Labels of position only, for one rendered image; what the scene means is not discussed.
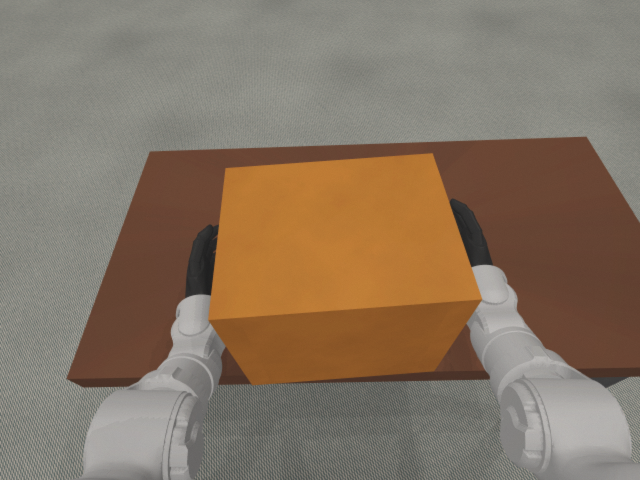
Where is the carton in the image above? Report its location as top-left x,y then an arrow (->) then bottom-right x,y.
208,153 -> 482,385

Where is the right robot hand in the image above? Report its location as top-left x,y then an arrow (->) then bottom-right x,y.
449,198 -> 493,267

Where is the robot right forearm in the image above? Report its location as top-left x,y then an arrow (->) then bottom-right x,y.
466,265 -> 632,456

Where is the table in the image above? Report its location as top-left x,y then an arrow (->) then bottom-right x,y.
67,137 -> 640,388

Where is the robot right upper arm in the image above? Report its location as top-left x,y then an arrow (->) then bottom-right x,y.
500,378 -> 640,480

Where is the left robot hand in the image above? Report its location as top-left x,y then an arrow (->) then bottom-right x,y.
185,224 -> 219,298

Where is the robot left forearm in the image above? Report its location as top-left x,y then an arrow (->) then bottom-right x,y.
83,294 -> 226,472

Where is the robot left upper arm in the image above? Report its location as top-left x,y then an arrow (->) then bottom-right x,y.
70,389 -> 204,480

